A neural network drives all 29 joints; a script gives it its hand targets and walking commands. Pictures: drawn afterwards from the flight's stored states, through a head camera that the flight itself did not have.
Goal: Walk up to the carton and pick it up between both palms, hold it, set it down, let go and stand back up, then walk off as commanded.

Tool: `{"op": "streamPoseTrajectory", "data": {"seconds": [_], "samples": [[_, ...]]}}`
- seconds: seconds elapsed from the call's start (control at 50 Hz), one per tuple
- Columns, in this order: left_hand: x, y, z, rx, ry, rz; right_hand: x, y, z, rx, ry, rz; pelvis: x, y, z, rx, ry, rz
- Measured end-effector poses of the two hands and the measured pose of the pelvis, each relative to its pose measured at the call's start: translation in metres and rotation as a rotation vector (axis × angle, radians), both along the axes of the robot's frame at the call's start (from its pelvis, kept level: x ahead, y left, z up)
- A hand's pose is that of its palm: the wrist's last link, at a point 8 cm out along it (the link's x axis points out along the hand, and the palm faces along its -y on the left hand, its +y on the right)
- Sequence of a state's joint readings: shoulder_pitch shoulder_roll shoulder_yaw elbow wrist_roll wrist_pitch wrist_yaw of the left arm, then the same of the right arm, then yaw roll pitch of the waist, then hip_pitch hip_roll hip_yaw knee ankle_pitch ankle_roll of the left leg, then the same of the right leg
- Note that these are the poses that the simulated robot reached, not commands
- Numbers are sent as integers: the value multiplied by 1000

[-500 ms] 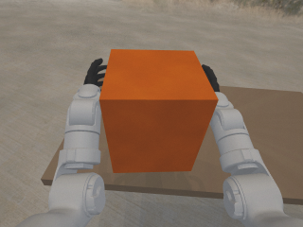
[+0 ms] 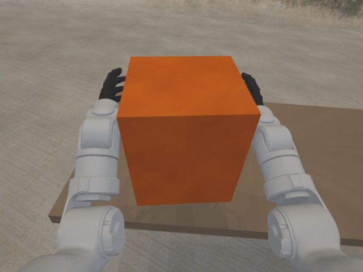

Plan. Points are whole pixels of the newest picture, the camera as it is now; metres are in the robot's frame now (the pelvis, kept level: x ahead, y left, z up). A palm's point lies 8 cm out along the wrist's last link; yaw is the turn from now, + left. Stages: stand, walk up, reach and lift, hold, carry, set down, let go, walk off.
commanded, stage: hold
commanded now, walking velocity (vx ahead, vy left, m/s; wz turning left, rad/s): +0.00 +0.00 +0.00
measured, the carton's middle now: (183, 132) +0.36 +0.00 +0.19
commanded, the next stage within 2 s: none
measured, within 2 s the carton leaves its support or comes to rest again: neither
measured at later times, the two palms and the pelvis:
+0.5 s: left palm (108, 103) +0.38 +0.16 +0.24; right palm (253, 108) +0.38 -0.14 +0.24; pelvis +0.00 +0.00 +0.00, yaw +0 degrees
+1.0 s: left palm (108, 103) +0.37 +0.16 +0.24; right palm (254, 107) +0.38 -0.14 +0.24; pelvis +0.00 +0.00 +0.00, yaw +0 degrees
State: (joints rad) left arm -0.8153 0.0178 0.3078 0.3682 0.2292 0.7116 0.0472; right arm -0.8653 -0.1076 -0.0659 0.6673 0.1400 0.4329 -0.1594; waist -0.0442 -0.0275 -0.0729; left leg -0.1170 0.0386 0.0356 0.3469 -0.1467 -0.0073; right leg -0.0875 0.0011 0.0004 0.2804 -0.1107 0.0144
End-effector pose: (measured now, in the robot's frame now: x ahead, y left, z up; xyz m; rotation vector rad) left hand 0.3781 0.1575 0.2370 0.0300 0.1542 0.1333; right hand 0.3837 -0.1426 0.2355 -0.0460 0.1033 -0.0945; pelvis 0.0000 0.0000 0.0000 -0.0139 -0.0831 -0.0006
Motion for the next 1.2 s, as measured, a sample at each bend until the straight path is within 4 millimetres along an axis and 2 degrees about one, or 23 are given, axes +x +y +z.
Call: {"op": "streamPoseTrajectory", "data": {"seconds": [0.1,1.2], "samples": [[-2,0,4,-1,-14,1,-1,0,5,4,-14,1,0,0,0,0,-1,0],[-5,0,7,1,-11,-4,-4,-1,7,6,-14,-1,-2,0,0,0,-4,1]]}}
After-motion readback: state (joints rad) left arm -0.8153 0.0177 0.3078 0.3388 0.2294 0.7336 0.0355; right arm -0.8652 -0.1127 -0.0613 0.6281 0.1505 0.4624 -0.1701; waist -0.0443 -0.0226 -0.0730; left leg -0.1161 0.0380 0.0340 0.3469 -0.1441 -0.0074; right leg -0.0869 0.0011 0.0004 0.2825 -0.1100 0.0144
